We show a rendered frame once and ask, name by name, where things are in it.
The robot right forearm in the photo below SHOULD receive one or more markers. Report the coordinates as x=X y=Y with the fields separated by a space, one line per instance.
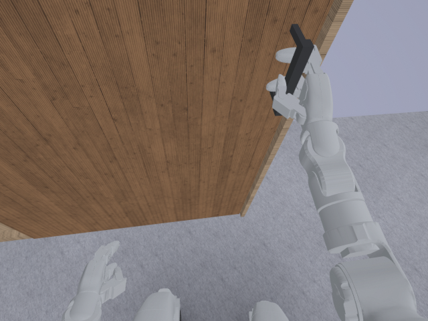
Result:
x=348 y=225

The right robot thigh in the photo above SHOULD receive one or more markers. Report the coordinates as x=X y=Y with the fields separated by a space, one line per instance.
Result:
x=267 y=311

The robot thigh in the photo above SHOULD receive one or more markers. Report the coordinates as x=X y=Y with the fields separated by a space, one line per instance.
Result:
x=160 y=306
x=267 y=311

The robot right hand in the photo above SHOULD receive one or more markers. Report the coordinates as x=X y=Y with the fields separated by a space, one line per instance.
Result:
x=313 y=92

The handle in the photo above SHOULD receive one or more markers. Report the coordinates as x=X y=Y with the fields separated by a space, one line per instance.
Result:
x=298 y=63

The left robot thigh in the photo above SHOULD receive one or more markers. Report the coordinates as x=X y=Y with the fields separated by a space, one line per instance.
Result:
x=160 y=306

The right robot upper arm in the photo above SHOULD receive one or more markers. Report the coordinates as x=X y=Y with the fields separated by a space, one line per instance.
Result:
x=371 y=289

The robot left forearm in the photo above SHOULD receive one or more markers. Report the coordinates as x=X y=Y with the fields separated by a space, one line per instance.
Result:
x=86 y=306

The robot left hand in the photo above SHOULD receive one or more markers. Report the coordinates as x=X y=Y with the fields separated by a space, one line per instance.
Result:
x=96 y=274

